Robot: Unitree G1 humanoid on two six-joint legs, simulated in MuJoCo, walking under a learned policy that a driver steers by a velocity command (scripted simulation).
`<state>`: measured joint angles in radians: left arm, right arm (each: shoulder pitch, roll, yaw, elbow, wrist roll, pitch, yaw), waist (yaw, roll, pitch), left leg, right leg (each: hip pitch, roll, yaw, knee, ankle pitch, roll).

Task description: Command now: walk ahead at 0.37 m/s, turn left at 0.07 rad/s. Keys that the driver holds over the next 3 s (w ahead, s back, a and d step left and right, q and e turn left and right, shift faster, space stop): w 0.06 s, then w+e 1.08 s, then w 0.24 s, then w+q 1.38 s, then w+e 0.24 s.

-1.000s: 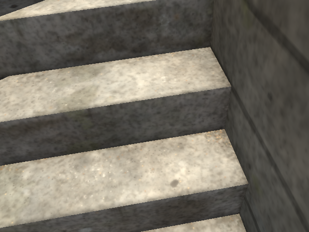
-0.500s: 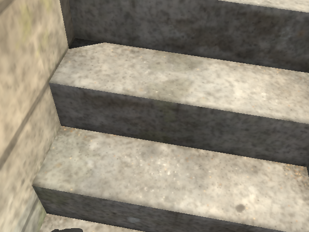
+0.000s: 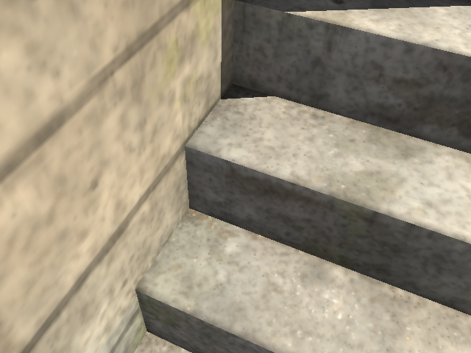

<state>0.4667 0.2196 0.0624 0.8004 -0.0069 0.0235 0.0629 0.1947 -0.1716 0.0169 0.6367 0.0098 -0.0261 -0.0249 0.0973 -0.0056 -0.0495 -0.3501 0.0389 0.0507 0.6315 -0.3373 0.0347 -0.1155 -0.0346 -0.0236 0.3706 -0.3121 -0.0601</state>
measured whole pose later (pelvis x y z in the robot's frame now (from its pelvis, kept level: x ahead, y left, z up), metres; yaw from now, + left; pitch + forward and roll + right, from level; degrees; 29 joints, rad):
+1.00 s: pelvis +0.24 -0.02 +0.16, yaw -27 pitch +0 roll +5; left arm 0.20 0.23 0.01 0.56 -0.06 -0.03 -0.01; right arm 0.43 -0.24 -0.08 0.89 -0.01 -0.03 -0.07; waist -0.04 -0.10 0.01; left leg -0.27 0.04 0.19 0.83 -0.56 -0.02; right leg -0.98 0.11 0.15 2.42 -0.47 0.01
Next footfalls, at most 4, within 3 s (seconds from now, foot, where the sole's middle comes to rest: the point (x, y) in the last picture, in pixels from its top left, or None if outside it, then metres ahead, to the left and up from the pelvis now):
0.02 left None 0.04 0.11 -0.78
0.48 right None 0.14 -0.09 -0.57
0.90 left None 0.28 0.11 -0.57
1.22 right None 0.39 -0.31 -0.37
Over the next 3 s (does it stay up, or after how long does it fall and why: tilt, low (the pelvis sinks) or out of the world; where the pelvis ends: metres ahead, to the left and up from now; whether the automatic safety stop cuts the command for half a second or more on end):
stays up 1.08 -0.33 1.00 its command is cut before an obstacle after 0.0 s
